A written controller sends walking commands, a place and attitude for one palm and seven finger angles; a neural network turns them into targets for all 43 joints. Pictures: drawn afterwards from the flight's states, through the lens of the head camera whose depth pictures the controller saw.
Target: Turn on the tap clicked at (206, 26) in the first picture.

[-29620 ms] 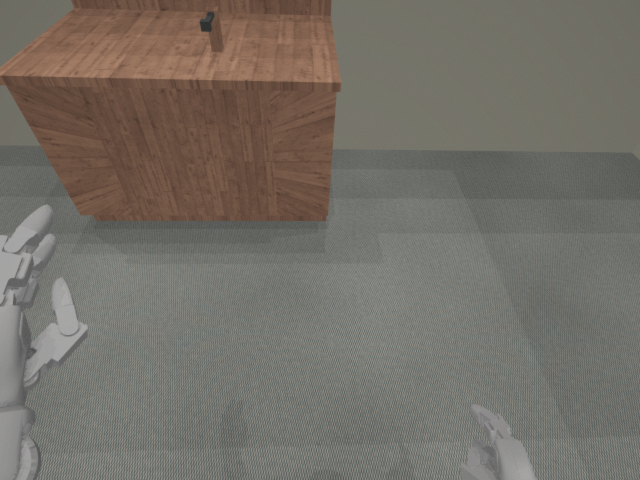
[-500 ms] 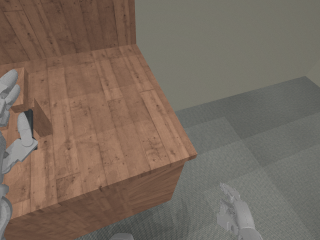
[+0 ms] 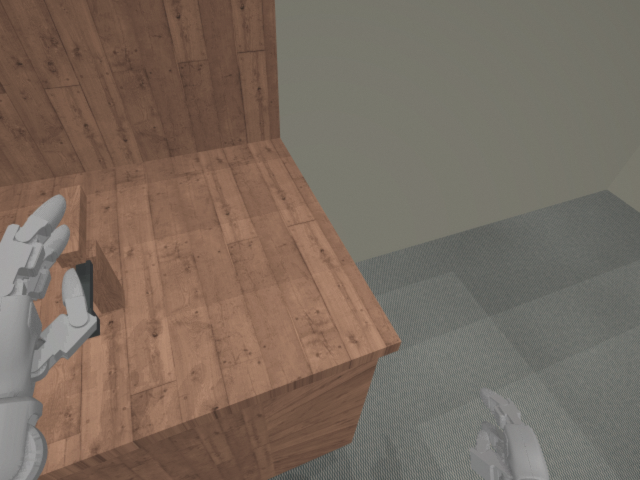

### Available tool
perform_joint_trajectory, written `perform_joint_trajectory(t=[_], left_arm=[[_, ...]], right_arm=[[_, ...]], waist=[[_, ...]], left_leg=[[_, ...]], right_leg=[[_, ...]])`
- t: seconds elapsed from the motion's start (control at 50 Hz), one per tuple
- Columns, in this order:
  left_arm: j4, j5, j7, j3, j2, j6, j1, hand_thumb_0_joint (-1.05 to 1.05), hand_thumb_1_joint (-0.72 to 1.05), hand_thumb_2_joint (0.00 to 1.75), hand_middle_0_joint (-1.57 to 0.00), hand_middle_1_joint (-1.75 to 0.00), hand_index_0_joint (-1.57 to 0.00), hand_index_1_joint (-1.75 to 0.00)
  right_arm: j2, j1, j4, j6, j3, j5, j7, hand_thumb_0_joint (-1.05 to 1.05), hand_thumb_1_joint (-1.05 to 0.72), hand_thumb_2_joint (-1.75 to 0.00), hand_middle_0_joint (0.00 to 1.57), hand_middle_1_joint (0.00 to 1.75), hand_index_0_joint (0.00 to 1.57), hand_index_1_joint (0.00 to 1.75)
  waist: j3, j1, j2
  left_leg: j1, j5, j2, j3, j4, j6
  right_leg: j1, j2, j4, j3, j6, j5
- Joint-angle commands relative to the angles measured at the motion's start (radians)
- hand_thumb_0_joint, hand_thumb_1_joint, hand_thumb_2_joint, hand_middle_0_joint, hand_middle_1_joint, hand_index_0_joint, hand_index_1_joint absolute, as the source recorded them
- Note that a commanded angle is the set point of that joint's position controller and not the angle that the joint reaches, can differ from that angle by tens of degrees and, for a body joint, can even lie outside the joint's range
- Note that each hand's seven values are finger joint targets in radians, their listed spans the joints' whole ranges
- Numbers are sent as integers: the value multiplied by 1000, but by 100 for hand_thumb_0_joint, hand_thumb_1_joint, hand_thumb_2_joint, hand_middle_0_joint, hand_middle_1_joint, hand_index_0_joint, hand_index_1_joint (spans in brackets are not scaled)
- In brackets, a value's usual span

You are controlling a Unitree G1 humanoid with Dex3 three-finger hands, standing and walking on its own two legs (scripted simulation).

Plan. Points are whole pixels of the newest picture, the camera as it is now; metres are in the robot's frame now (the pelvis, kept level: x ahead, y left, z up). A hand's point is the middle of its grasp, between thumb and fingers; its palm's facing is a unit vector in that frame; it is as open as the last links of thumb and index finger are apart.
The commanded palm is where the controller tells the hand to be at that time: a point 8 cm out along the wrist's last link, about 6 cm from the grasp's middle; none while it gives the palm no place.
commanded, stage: come to a stop and stand still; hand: left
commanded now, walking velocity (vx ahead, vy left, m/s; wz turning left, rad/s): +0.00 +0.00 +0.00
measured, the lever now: (83, 324) +0.28 +0.32 +0.04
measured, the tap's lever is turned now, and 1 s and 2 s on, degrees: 0 0 0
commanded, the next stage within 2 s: look again from close up in 0.82 s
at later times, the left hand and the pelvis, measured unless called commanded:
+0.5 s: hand (64, 312) +0.23 +0.28 +0.14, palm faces +0.32 -0.86 -0.40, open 7.5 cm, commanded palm +0.17 +0.31 +0.17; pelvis +0.01 +0.03 +0.00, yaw +0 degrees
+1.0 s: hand (41, 313) +0.22 +0.28 +0.16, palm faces +0.42 -0.85 -0.33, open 7.5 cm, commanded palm +0.16 +0.31 +0.17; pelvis +0.01 +0.03 +0.00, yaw +1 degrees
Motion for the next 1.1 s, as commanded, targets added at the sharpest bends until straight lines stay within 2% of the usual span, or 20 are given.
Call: perform_joint_trajectory(t=[0.0, 0.08, 0.1, 0.12, 0.14, 0.16, 0.2, 0.26, 0.34, 0.36, 0.38, 0.46, 0.56, 0.6, 0.68, 0.76, 0.78, 0.94, 1.06, 1.08], left_arm=[[-176, -1, 18, 123, 166, -74, -69, 0, 90, 90, -20, -30, -20, -30], [-145, -5, 7, 114, 156, -70, -53, 0, 90, 90, -20, -30, -20, -30], [-361, 138, 6, 702, 996, -180, -1098, 0, 90, 90, -20, -30, -20, -30], [205, 38, -35, 280, 346, -143, -542, 0, 90, 90, -20, -30, -20, -30], [184, -2, -25, 286, 323, -144, -222, 0, 90, 90, -20, -30, -20, -30], [218, -25, -33, 119, 131, -124, -153, 0, 90, 90, -20, -30, -20, -30], [-27, -28, -38, 95, 167, -153, -174, 0, 90, 90, -20, -30, -20, -30], [-163, -29, -28, 35, 127, -159, -78, 0, 90, 90, -20, -30, -20, -30], [-196, -7, -2, 193, 266, -177, -109, 0, 90, 90, -20, -30, -20, -30], [-217, -7, 7, 263, 329, -181, -143, 0, 90, 90, -20, -30, -20, -30], [-195, -8, 6, 248, 295, -189, -151, 0, 90, 90, -20, -30, -20, -30], [-244, -10, 1, 237, 281, -211, -199, 0, 90, 90, -20, -30, -20, -30], [-260, -5, -5, 139, 172, -207, -80, 0, 90, 90, -20, -30, -20, -30], [-248, -3, -8, 133, 172, -194, -37, 0, 90, 90, -20, -30, -20, -30], [-173, -8, -5, 156, 169, -173, -10, 0, 90, 90, -20, -30, -20, -30], [-224, -14, 2, 216, 234, -168, -72, 0, 90, 90, -20, -30, -20, -30], [-195, -19, -3, 186, 201, -167, -65, 0, 90, 90, -20, -30, -20, -30], [-230, -6, 8, 123, 173, -159, -131, 0, 90, 90, -20, -30, -20, -30], [-148, -1, 13, 153, 186, -150, -114, 0, 90, 90, -20, -30, -20, -30], [-124, -4, 6, 122, 153, -152, -109, 0, 90, 90, -20, -30, -20, -30]], right_arm=[[-97, -111, -161, -43, -35, 2, 1, 0, -90, -90, 20, 30, 20, 30], [-99, -117, -167, -35, -33, 1, 6, 0, -90, -90, 20, 30, 20, 30], [-157, 15, -171, -75, -44, -33, 10, 0, -90, -90, 20, 30, 20, 30], [-16, -49, -102, -68, 2, 10, 12, 0, -90, -90, 20, 30, 20, 30], [-94, -32, -139, -81, -58, -5, 15, 0, -90, -90, 20, 30, 20, 30], [-101, -44, -139, -79, -66, 19, 36, 0, -90, -90, 20, 30, 20, 30], [-114, -41, -154, -85, -61, 12, 55, 0, -90, -90, 20, 30, 20, 30], [-91, -88, -166, -102, -47, 19, 72, 0, -90, -90, 20, 30, 20, 30], [-103, -82, -166, -110, -46, 4, 50, 0, -90, -90, 20, 30, 20, 30], [-106, -101, -158, -107, -43, 4, 41, 0, -90, -90, 20, 30, 20, 30], [-101, -89, -157, -105, -44, 0, 35, 0, -90, -90, 20, 30, 20, 30], [-89, -79, -149, -122, -43, 2, 32, 0, -90, -90, 20, 30, 20, 30], [-92, -53, -131, -143, -50, -1, 58, 0, -90, -90, 20, 30, 20, 30], [-105, -28, -130, -129, -58, -5, 67, 0, -90, -90, 20, 30, 20, 30], [-106, -36, -131, -87, -54, -5, 60, 0, -90, -90, 20, 30, 20, 30], [-93, -74, -158, -66, -47, 3, 42, 0, -90, -90, 20, 30, 20, 30], [-95, -63, -158, -59, -43, -3, 40, 0, -90, -90, 20, 30, 20, 30], [-102, -72, -161, -74, -44, -1, 35, 0, -90, -90, 20, 30, 20, 30], [-101, -80, -154, -69, -47, 4, 30, 0, -90, -90, 20, 30, 20, 30], [-103, -71, -150, -64, -41, -2, 32, 0, -90, -90, 20, 30, 20, 30]], waist=[[-60, -2, 70], [-65, -1, 19], [146, 15, -127], [-95, -6, -115], [-37, 55, -55], [-94, 35, 89], [-141, 31, 106], [-119, 31, -2], [-64, 29, -70], [-50, 25, -29], [-56, 18, -3], [-104, 14, 148], [-191, 11, 142], [-189, 9, 99], [-148, 2, 50], [-145, 2, 72], [-132, 1, 61], [-95, 1, 119], [-45, 0, 40], [-41, -2, 36]], left_leg=[[12, -46, 54, -85, -102, 17], [24, -46, 56, -84, -102, 21], [-144, 60, 54, -23, 35, 40], [60, 152, -11, -32, -1, 42], [69, 114, 9, -31, 12, 9], [92, 75, 11, 0, 5, 6], [58, 24, 17, -30, -30, 18], [56, -67, 24, -48, -67, 24], [-31, -151, 28, -89, -114, 24], [-47, -165, 35, -102, -128, 26], [-69, -171, 43, -116, -133, 35], [-18, 10, 56, -112, -107, 33], [140, 428, 62, -88, -8, 2], [140, 495, 73, -91, 5, -8], [87, 440, 69, -85, -14, -16], [89, 384, 67, -85, -33, -17], [63, 341, 67, -87, -41, -6], [16, 49, 56, -99, -97, 11], [-14, -92, 42, -99, -113, 16], [-25, -109, 39, -103, -120, 18]], right_leg=[[-6, -82, -73, 85, -13, 52], [-17, -79, -76, 80, -7, 50], [-194, -137, -140, 114, 43, 65], [-157, -152, -56, 110, -24, 19], [-135, -112, -110, 179, -17, 62], [-70, -127, -44, 161, -37, 62], [-16, -119, -14, 137, -15, 8], [-38, -91, -26, 104, -6, -112], [-27, -67, -16, 74, 4, -148], [-25, -60, 1, 67, 7, -139], [3, -65, 21, 57, 4, -107], [53, -67, 80, 44, -2, 47], [37, -71, 78, 29, -5, 202], [40, -73, 73, 24, -3, 227], [37, -73, 53, 14, 0, 221], [51, -78, 49, 23, 2, 207], [55, -79, 34, 17, 3, 190], [54, -82, 11, 46, -4, 81], [5, -78, -38, 58, -4, -21], [0, -74, -45, 49, -3, -41]])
